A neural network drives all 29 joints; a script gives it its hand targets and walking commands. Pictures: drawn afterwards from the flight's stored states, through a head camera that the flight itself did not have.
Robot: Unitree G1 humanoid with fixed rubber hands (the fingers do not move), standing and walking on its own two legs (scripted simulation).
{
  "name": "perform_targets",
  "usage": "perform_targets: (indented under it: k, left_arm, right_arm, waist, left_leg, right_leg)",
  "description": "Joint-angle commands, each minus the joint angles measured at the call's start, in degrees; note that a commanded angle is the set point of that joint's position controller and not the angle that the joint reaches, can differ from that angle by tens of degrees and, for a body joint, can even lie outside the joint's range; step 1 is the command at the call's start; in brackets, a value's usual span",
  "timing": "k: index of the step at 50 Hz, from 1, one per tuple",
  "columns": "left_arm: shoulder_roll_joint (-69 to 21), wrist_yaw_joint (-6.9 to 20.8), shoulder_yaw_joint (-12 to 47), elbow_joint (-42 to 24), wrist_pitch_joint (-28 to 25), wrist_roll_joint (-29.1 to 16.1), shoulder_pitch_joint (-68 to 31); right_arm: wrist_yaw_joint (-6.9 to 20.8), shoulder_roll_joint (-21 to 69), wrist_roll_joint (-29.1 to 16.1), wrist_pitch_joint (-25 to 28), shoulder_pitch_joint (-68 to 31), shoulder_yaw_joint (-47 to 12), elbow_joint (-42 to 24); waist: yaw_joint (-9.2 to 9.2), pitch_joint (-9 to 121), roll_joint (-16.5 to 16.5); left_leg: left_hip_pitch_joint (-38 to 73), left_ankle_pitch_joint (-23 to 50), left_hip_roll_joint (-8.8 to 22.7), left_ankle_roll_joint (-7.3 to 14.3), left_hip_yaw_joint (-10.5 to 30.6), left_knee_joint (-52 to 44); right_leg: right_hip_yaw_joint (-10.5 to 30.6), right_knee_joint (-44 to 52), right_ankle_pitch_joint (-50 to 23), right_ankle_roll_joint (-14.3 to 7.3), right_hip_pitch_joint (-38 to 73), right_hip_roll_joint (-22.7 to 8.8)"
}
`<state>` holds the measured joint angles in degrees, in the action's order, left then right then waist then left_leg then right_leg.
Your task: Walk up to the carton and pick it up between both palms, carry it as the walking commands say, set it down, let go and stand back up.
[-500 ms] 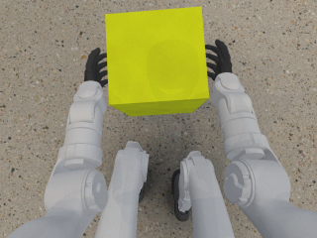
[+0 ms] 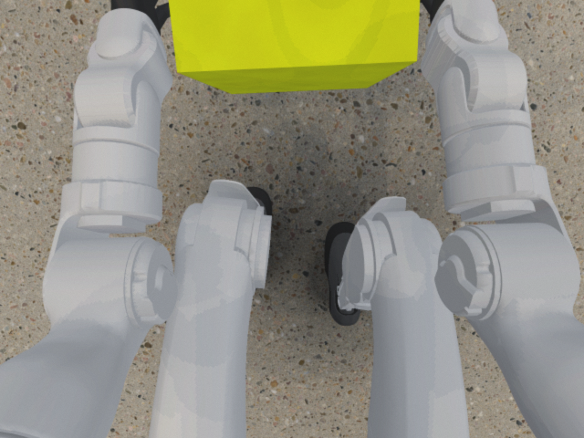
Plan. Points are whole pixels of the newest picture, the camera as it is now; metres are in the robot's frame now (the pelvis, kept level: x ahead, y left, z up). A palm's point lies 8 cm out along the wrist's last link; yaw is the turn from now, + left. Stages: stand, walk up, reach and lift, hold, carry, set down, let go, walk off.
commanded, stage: set down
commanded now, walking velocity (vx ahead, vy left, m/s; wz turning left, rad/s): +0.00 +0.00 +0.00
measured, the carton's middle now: out of the picture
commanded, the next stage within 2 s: none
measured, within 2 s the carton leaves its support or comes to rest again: rests again in 0.90 s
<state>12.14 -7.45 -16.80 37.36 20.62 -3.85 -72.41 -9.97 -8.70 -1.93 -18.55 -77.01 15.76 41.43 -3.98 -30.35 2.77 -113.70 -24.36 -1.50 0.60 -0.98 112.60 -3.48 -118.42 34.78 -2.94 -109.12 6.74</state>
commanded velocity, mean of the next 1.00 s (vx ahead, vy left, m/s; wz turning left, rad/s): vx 0.00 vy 0.00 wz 0.00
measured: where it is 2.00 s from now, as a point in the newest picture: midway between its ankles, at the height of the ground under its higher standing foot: (296, 274)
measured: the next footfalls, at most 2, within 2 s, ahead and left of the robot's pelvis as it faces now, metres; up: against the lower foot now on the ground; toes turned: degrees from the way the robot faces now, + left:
none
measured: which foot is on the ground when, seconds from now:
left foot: down 0.00-1.00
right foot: down 0.00-1.00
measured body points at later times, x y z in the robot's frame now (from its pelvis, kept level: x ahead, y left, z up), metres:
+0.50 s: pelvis +0.01 +0.00 -0.05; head +0.37 +0.03 +0.20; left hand +0.54 +0.22 -0.21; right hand +0.58 -0.08 -0.21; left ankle +0.17 +0.11 -0.39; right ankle +0.12 -0.08 -0.39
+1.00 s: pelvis +0.01 +0.00 -0.06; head +0.37 +0.03 +0.19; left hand +0.55 +0.21 -0.23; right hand +0.58 -0.09 -0.22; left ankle +0.17 +0.11 -0.39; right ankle +0.12 -0.08 -0.39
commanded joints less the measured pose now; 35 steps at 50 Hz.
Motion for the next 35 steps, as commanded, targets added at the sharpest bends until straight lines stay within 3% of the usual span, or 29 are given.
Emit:
perform_targets:
  k: [1,2,3,4,6,7,8,9,10,11,12,13,15,19,20,21,22,23,24,25,26,27,28,29,30,31,32,33,35]
  left_arm:
    - [-49.9,10.8,32.2,-19.6,-3.8,-9.3,-54.3]
    - [-51.7,10.8,31.8,-17.7,-4.0,-9.0,-53.6]
    - [-50.9,10.6,30.7,-16.0,-4.2,-8.6,-54.2]
    - [-50.1,10.6,29.4,-17.3,-4.8,-7.9,-56.5]
    - [-49.8,11.4,28.6,-10.9,-5.6,-7.7,-56.3]
    - [-51.2,11.8,27.3,-9.0,-5.8,-7.4,-57.5]
    - [-51.4,11.8,26.6,-9.7,-5.9,-7.4,-58.8]
    - [-51.5,12.3,24.0,-5.3,-6.0,-6.6,-55.2]
    - [-51.8,13.2,23.1,-0.7,-5.9,-5.3,-54.4]
    - [-52.3,13.7,21.1,-1.4,-6.2,-4.8,-54.8]
    - [-51.4,14.0,21.7,-2.5,-6.9,-5.5,-56.8]
    - [-51.2,14.6,22.6,-1.5,-6.6,-5.1,-56.0]
    - [-50.2,15.0,21.8,-0.6,-6.9,-5.4,-57.1]
    - [-51.2,15.1,24.0,-4.6,-8.0,-7.6,-58.9]
    - [-51.8,15.2,24.0,-2.5,-7.9,-8.2,-58.0]
    - [-53.0,15.2,24.6,-0.7,-7.9,-8.6,-56.4]
    - [-52.8,15.3,22.7,-0.1,-7.9,-8.1,-54.3]
    - [-53.7,15.2,25.0,-1.9,-8.2,-9.5,-56.8]
    - [-53.3,15.5,24.5,0.6,-8.1,-9.6,-55.4]
    - [-53.2,15.5,25.3,-3.0,-8.7,-11.2,-57.6]
    - [-52.6,15.0,26.4,-5.3,-8.9,-11.9,-59.3]
    - [-53.5,14.7,27.1,-4.7,-9.1,-12.9,-57.5]
    - [-52.5,14.1,28.5,-5.3,-8.9,-13.4,-59.6]
    - [-56.0,13.7,30.5,-8.1,-9.1,-14.6,-59.1]
    - [-51.8,12.9,30.6,-9.9,-9.3,-14.9,-61.5]
    - [-52.8,12.4,31.2,-9.3,-9.0,-15.0,-60.0]
    - [-52.3,12.6,29.5,-5.6,-8.9,-14.1,-58.0]
    - [-52.8,12.7,29.0,-4.6,-9.4,-14.2,-58.2]
    - [-52.1,12.8,29.0,-6.8,-10.2,-14.4,-58.8]
  right_arm:
    - [13.0,57.1,-11.7,1.2,-46.2,-34.8,-13.4]
    - [12.9,54.6,-11.3,1.8,-47.4,-32.7,-12.4]
    - [12.6,56.4,-11.6,1.7,-47.7,-34.0,-11.6]
    - [12.8,56.4,-11.0,1.5,-47.9,-33.6,-10.0]
    - [12.8,56.1,-9.6,2.2,-45.8,-29.4,-2.4]
    - [13.2,55.3,-10.3,3.3,-49.1,-29.0,-4.8]
    - [13.7,54.6,-10.6,3.3,-50.5,-27.7,-4.0]
    - [13.9,55.7,-9.2,3.0,-50.8,-27.8,-1.9]
    - [14.3,55.0,-7.6,3.0,-47.4,-25.2,4.5]
    - [14.8,56.2,-8.4,3.6,-50.6,-25.2,0.9]
    - [15.2,56.7,-7.3,3.2,-47.5,-24.8,4.5]
    - [15.4,56.1,-7.5,3.3,-48.1,-25.6,4.9]
    - [15.8,58.5,-6.9,3.3,-44.8,-23.5,7.8]
    - [16.7,57.7,-8.4,4.1,-46.7,-24.5,2.9]
    - [16.5,57.3,-7.8,4.4,-47.4,-25.3,2.9]
    - [16.3,58.1,-8.4,4.5,-47.2,-25.1,2.6]
    - [16.4,57.1,-8.8,4.9,-49.5,-25.5,-0.6]
    - [16.4,56.3,-8.0,5.1,-49.4,-25.9,-0.3]
    - [16.6,54.8,-8.4,5.2,-50.2,-25.5,0.0]
    - [16.1,53.8,-8.1,5.3,-51.4,-25.8,-2.7]
    - [16.4,54.7,-8.5,5.4,-50.1,-26.2,-2.3]
    - [16.0,53.3,-9.8,5.9,-51.6,-27.6,-6.3]
    - [15.6,54.3,-10.1,6.0,-53.1,-28.6,-6.9]
    - [15.4,52.0,-10.9,6.7,-53.8,-28.6,-9.1]
    - [15.4,51.6,-12.6,6.6,-54.8,-29.5,-9.4]
    - [15.1,52.7,-12.3,6.3,-53.4,-29.6,-8.9]
    - [15.3,53.3,-10.4,5.5,-49.4,-28.4,-3.0]
    - [15.4,53.5,-10.6,6.1,-51.4,-28.5,-4.7]
    - [15.5,53.4,-10.8,6.3,-50.7,-28.2,-4.5]
  waist:
    - [-5.14,132.4,-0.7]
    - [-3.07,130.3,-2.2]
    - [-5.24,130.9,-1.8]
    - [-5.19,129.8,-0.7]
    - [-2.83,116.0,0.0]
    - [-5.55,116.4,-3.2]
    - [-4.35,115.6,-2.1]
    - [-5.85,110.0,0.2]
    - [-4.09,102.8,-0.2]
    - [-7.84,104.8,0.6]
    - [-5.75,104.4,1.5]
    - [-5.82,105.5,-0.3]
    - [-5.11,102.5,1.3]
    - [-5.44,108.4,-2.4]
    - [-3.97,108.0,0.3]
    - [-4.92,106.4,-1.8]
    - [-4.90,105.5,1.5]
    - [-3.81,107.1,-1.7]
    - [-3.08,105.2,-0.3]
    - [-2.04,108.3,0.9]
    - [-2.08,111.1,-1.3]
    - [-2.03,114.2,-0.3]
    - [-1.84,115.7,-1.9]
    - [-0.10,118.3,-3.4]
    - [-2.76,118.9,-5.2]
    - [-1.32,119.5,-5.2]
    - [-0.74,111.5,-0.5]
    - [-1.67,108.8,-2.3]
    - [-2.50,111.2,-2.1]
  left_leg:
    - [57.5,22.0,-4.8,0.0,0.1,-4.1]
    - [58.2,20.3,-4.8,0.3,0.6,-4.0]
    - [56.1,19.7,-4.4,0.4,-0.1,-2.9]
    - [53.5,19.3,-4.5,0.4,-0.5,-3.4]
    - [46.2,11.4,-3.9,0.8,-0.4,-3.8]
    - [46.4,12.1,-3.8,0.6,-1.0,-2.4]
    - [45.6,12.5,-3.9,1.0,-1.1,-2.3]
    - [41.1,11.4,-3.8,1.3,-0.9,-2.9]
    - [36.9,8.8,-3.4,1.4,-1.1,-2.3]
    - [36.2,9.6,-3.8,1.7,-1.9,-1.7]
    - [36.2,10.9,-3.7,1.5,-2.1,-1.5]
    - [38.9,12.5,-3.1,1.1,-2.6,-0.1]
    - [36.0,11.5,-3.0,1.4,-1.4,-0.8]
    - [43.6,17.8,-3.2,1.1,-1.2,2.2]
    - [41.8,18.2,-3.2,0.9,-0.9,3.3]
    - [40.8,18.7,-3.0,0.9,-0.8,3.7]
    - [41.2,19.1,-3.8,1.4,-0.7,3.1]
    - [42.6,21.7,-3.6,0.6,-0.1,4.5]
    - [42.8,19.3,-3.6,0.9,-0.2,4.5]
    - [43.3,20.8,-3.5,0.5,0.0,5.5]
    - [44.3,22.7,-3.7,0.6,0.5,5.8]
    - [46.9,25.6,-3.9,0.1,-0.4,5.8]
    - [50.6,27.4,-3.7,0.2,0.8,7.0]
    - [52.5,28.9,-4.1,0.0,1.3,6.9]
    - [56.0,29.6,-3.6,0.1,1.0,7.1]
    - [55.3,28.4,-3.6,0.1,1.8,6.6]
    - [50.1,25.7,-4.0,0.3,1.0,6.1]
    - [47.5,24.6,-3.6,0.2,0.5,6.6]
    - [47.5,24.5,-3.9,0.1,-0.2,6.7]
  right_leg:
    - [3.8,11.0,-19.1,1.7,31.5,3.5]
    - [3.3,10.8,-17.2,1.8,28.9,3.8]
    - [4.3,10.8,-16.7,1.0,31.8,3.4]
    - [4.3,10.6,-17.4,1.5,32.7,3.7]
    - [3.3,10.3,-10.7,1.4,25.2,3.6]
    - [4.8,9.8,-11.2,0.9,25.0,3.3]
    - [4.2,10.3,-10.7,1.3,24.4,3.2]
    - [4.7,10.4,-10.2,1.1,23.2,3.4]
    - [4.8,10.0,-8.3,1.0,21.4,3.3]
    - [5.2,9.3,-8.6,1.3,21.3,3.4]
    - [4.5,9.5,-9.6,1.4,21.8,3.5]
    - [5.1,9.1,-10.4,1.4,22.0,3.3]
    - [3.6,7.8,-10.1,1.8,19.4,3.4]
    - [3.4,5.2,-13.4,1.7,17.2,3.7]
    - [3.6,5.3,-13.8,1.0,19.0,3.3]
    - [4.3,4.6,-14.3,1.0,17.7,3.2]
    - [2.7,4.9,-13.6,2.0,15.9,4.0]
    - [3.4,3.5,-16.5,0.8,16.2,3.6]
    - [3.0,3.9,-13.3,0.9,15.4,3.4]
    - [2.8,3.1,-14.8,0.7,16.2,3.3]
    - [3.4,2.5,-17.6,0.4,18.6,3.0]
    - [2.3,2.4,-20.1,1.1,20.4,3.0]
    - [2.7,1.8,-20.4,0.4,18.0,3.6]
    - [2.0,1.4,-20.4,-0.1,17.6,3.5]
    - [2.4,1.0,-19.6,0.6,16.2,3.0]
    - [2.8,1.0,-20.0,0.2,19.0,3.3]
    - [2.5,2.7,-17.8,0.5,17.0,2.9]
    - [3.5,2.2,-17.2,0.3,15.4,3.2]
    - [3.6,2.1,-17.7,0.9,17.1,2.9]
